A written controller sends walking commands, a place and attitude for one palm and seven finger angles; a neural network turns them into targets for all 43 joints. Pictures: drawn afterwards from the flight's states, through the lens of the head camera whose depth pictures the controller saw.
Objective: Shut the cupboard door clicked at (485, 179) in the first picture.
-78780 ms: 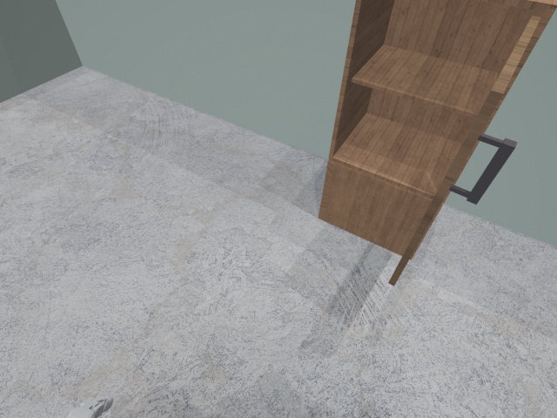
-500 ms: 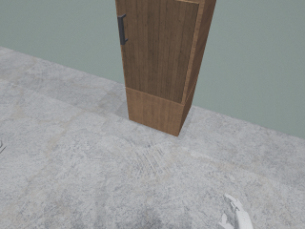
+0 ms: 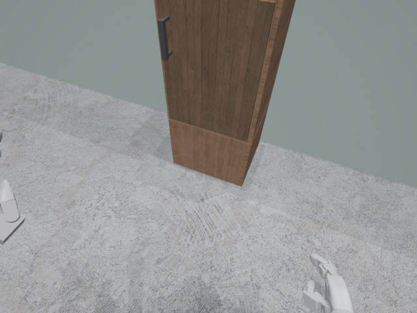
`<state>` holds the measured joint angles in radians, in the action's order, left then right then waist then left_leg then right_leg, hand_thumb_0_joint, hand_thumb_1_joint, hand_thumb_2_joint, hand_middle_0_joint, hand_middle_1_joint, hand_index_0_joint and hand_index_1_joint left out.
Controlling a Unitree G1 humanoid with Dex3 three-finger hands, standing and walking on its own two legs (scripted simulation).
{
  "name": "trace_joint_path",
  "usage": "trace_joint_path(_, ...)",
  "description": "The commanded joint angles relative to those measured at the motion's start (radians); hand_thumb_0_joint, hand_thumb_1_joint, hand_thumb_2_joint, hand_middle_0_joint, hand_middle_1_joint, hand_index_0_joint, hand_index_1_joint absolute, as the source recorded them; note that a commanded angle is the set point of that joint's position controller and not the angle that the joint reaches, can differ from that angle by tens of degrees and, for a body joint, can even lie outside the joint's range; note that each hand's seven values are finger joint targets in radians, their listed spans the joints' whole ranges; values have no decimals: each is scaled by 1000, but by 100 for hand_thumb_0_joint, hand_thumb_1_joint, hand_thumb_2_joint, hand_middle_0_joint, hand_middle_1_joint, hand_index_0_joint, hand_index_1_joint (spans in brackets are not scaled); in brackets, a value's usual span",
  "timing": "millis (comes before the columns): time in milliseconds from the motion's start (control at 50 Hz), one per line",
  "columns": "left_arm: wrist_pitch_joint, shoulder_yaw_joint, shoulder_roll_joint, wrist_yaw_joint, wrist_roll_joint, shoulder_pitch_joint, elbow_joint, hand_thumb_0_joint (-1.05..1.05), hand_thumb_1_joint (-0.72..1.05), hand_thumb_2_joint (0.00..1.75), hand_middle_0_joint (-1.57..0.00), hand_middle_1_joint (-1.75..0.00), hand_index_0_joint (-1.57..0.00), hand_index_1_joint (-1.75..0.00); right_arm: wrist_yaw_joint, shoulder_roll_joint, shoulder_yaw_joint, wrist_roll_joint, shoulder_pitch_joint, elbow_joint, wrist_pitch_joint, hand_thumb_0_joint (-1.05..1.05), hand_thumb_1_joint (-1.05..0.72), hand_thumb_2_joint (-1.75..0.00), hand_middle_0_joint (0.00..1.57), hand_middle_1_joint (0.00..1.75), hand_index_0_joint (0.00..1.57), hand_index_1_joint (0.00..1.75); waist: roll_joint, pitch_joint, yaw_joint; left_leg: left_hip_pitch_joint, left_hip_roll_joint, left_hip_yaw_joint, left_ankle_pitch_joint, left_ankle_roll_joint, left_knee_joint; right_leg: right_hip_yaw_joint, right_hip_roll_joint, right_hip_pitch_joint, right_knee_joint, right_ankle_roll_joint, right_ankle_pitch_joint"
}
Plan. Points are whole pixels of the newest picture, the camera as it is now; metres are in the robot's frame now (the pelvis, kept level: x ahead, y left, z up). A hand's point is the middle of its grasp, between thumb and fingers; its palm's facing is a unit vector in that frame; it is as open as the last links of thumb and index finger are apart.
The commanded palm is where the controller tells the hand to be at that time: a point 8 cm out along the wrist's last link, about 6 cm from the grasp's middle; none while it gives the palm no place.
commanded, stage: stop stepping back and stand still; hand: left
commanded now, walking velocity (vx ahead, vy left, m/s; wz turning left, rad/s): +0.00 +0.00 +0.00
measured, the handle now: (166, 38) +1.02 +0.18 +0.05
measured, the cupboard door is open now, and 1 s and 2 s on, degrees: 0 0 0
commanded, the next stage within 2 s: let the arm hang, fingers relaxed in 0.62 s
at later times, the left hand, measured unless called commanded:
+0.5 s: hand out of the picture +0.16 +0.28 +0.16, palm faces +0.45 -0.78 -0.43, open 7.4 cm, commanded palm +0.09 +0.32 +0.18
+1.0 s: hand out of the picture +0.04 +0.19 -0.15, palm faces -0.05 -0.98 -0.20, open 7.4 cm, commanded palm none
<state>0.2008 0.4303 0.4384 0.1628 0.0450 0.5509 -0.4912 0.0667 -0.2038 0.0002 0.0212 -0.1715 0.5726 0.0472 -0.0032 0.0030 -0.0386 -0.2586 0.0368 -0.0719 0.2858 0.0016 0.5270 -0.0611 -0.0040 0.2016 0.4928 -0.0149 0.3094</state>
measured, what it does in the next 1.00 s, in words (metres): shifts its weight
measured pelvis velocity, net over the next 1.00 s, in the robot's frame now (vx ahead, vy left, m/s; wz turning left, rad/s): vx -0.05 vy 0.02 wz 0.02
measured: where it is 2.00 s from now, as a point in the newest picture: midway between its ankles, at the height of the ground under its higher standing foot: outside the picture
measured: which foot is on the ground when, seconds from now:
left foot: down 0.00-1.00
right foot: down 0.00-1.00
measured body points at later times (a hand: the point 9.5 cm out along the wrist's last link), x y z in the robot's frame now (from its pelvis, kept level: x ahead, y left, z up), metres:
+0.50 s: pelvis -0.04 +0.01 +0.00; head -0.04 +0.02 +0.45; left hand +0.13 +0.32 +0.18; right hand +0.11 -0.22 -0.09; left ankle -0.01 +0.11 -0.74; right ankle -0.03 -0.11 -0.74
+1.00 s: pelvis -0.05 +0.02 -0.01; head -0.03 +0.01 +0.44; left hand +0.04 +0.25 -0.13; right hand +0.06 -0.25 -0.13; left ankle -0.01 +0.11 -0.74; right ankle -0.03 -0.11 -0.74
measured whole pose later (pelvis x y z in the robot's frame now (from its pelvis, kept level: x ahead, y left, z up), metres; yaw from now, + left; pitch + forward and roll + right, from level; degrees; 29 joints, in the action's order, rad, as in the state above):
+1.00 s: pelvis -0.05 +0.02 -0.01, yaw +1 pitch +0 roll +0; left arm -0.06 -0.03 0.20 -0.01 -0.03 0.28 0.71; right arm -0.01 -0.28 -0.01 -0.02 -0.17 0.85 0.00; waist 0.00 -0.04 -0.03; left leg -0.33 -0.01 -0.07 0.22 0.04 0.55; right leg -0.06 0.04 0.29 0.58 0.00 0.28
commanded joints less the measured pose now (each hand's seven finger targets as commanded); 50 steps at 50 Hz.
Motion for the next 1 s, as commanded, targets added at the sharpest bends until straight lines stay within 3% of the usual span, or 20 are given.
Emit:
trace_joint_path(0,49,161,187,24,16,69,-195,0,90,90,-20,-30,-20,-30,16,-116,37,-1,33,-136,33,0,-90,-90,20,30,20,30,66,149,26,-12,83,82,-400,10,-73,69,77,-130,-20,7,-453)
trace_joint_path(80,48,132,164,25,17,26,-211,0,90,90,-20,-30,-20,-30,23,-115,31,-3,29,-137,41,0,-90,-90,20,30,20,30,104,133,28,-21,85,87,-303,15,-111,70,60,-113,-37,15,-355)
trace_joint_path(100,48,144,182,26,16,5,-218,0,90,90,-20,-30,-20,-30,27,-119,31,-6,36,-135,47,0,-90,-90,20,30,20,30,110,129,30,-22,85,90,-286,17,-116,71,62,-110,-43,15,-346)
trace_joint_path(160,45,105,148,26,10,-33,-196,0,90,90,-20,-30,-20,-30,29,-119,27,-8,27,-125,58,0,-90,-90,20,30,20,30,121,107,32,-39,84,95,-190,19,-145,69,54,-96,-61,20,-262)
trace_joint_path(340,34,67,118,26,-9,-92,-129,0,90,90,-20,-30,-20,-30,27,-116,25,-10,37,-107,73,0,-90,-90,20,30,20,30,45,30,33,-94,65,113,91,21,-195,86,56,-35,-154,16,-36)
trace_joint_path(400,32,90,143,27,-10,-90,-133,0,90,90,-20,-30,-20,-30,26,-120,28,-14,41,-105,74,0,-90,-90,20,30,20,30,45,29,35,-90,55,111,113,19,-190,93,61,-15,-177,12,12)
trace_joint_path(440,34,77,127,27,-12,-85,-137,0,90,90,-20,-30,-20,-30,25,-114,24,-14,40,-106,73,0,-90,-90,20,30,20,30,62,28,34,-96,55,114,113,19,-192,92,60,-15,-176,11,20)
trace_joint_path(600,38,101,144,30,-8,-49,-162,0,90,90,-20,-30,-20,-30,28,-118,26,-15,38,-106,83,0,-90,-90,20,30,20,30,99,70,39,-93,61,123,54,19,-208,67,44,-70,-133,16,-83)
trace_joint_path(680,37,82,121,30,-6,-46,-146,0,90,90,-20,-30,-20,-30,28,-116,25,-13,31,-100,82,0,-90,-90,20,30,20,30,78,78,37,-79,57,114,-12,16,-181,77,49,-72,-135,15,-133)
trace_joint_path(700,-69,-365,-67,-102,-52,-97,603,0,90,90,-20,-30,-20,-30,-68,-235,57,-8,118,113,171,0,-90,-90,20,30,20,30,52,0,7,-68,86,104,-270,11,-23,17,107,86,-41,-8,-241)
trace_joint_path(720,-174,-322,-38,-143,-60,-123,623,0,90,90,-20,-30,-20,-30,-78,-273,70,-12,31,121,94,0,-90,-90,20,30,20,30,72,54,14,-27,86,95,-318,6,-35,79,134,71,-62,-11,-264)
trace_joint_path(740,-205,-321,-40,-152,-61,-124,603,0,90,90,-20,-30,-20,-30,-72,-259,68,-11,11,98,69,0,-90,-90,20,30,20,30,78,52,15,-12,89,99,-317,11,-29,65,113,88,-42,-13,-210)
trace_joint_path(780,-200,-331,-41,-159,-66,-184,685,0,90,90,-20,-30,-20,-30,-72,-258,55,-22,16,119,40,0,-90,-90,20,30,20,30,28,62,29,-65,107,138,-314,44,-56,40,79,76,24,-16,-132)
trace_joint_path(800,-196,-339,-28,-160,-71,-201,739,0,90,90,-20,-30,-20,-30,-72,-260,50,-26,15,124,28,0,-90,-90,20,30,20,30,-40,74,34,-62,105,153,-326,47,-59,48,71,46,22,-21,-135)
trace_joint_path(840,-195,-352,-17,-159,-72,-228,851,0,90,90,-20,-30,-20,-30,-70,-254,37,-32,20,139,10,0,-90,-90,20,30,20,30,-145,89,36,-49,83,163,-290,47,-54,77,96,28,-3,-30,-149)
trace_joint_path(880,-199,-365,-20,-156,-73,-258,973,0,90,90,-20,-30,-20,-30,-70,-234,31,-38,-1,169,-12,0,-90,-90,20,30,20,30,-194,92,28,-8,57,149,-241,41,-38,108,130,55,-31,-45,-127)
trace_joint_path(920,-208,-388,-42,-150,-68,-272,1075,0,90,90,-20,-30,-20,-30,-71,-194,18,-42,-9,199,-32,0,-90,-90,20,30,20,30,-128,73,23,18,41,134,-194,32,-46,120,141,89,-60,-45,-63)
trace_joint_path(980,-211,-400,-65,-147,-65,-265,1208,0,90,90,-20,-30,-20,-30,-67,-166,10,-46,-11,252,-45,0,-90,-90,20,30,20,30,44,38,29,-2,49,147,-86,31,-124,117,112,77,-80,-27,6)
